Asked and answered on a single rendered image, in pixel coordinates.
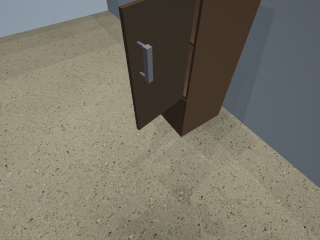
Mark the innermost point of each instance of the handle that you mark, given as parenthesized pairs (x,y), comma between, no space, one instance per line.
(147,61)

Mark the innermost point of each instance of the cupboard door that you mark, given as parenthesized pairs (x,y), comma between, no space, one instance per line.
(166,25)

